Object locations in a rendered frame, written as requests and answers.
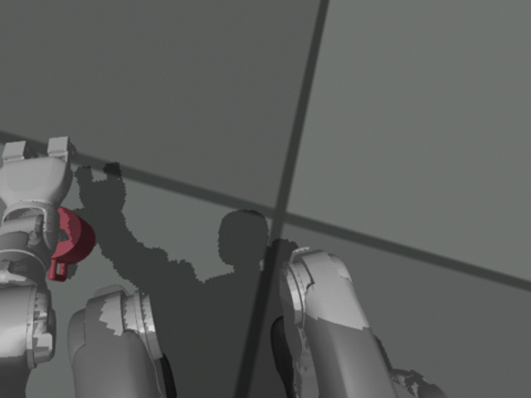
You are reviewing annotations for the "right robot foot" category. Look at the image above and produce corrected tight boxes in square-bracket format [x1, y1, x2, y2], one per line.
[270, 316, 296, 398]

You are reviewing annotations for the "mug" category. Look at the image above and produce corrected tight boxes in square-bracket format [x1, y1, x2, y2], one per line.
[48, 206, 95, 282]

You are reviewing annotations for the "left robot foot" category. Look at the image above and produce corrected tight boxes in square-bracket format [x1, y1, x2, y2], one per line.
[159, 354, 177, 398]

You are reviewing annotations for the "left robot hand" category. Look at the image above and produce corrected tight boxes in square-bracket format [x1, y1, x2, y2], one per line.
[0, 136, 78, 242]

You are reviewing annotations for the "right robot hand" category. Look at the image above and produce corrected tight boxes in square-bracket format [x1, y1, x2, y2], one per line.
[389, 369, 449, 398]

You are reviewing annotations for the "left robot arm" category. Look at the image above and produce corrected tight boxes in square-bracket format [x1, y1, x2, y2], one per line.
[0, 201, 60, 398]

